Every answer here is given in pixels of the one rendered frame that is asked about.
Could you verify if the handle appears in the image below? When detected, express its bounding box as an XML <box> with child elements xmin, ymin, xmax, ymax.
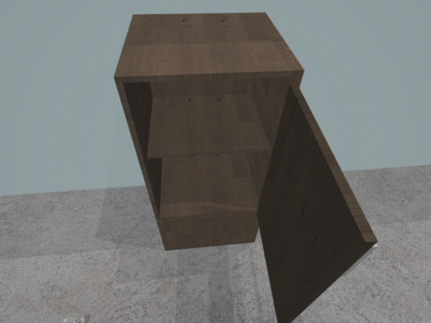
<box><xmin>341</xmin><ymin>244</ymin><xmax>378</xmax><ymax>277</ymax></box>

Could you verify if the cupboard door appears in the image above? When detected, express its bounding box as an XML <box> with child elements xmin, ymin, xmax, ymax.
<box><xmin>257</xmin><ymin>83</ymin><xmax>378</xmax><ymax>323</ymax></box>

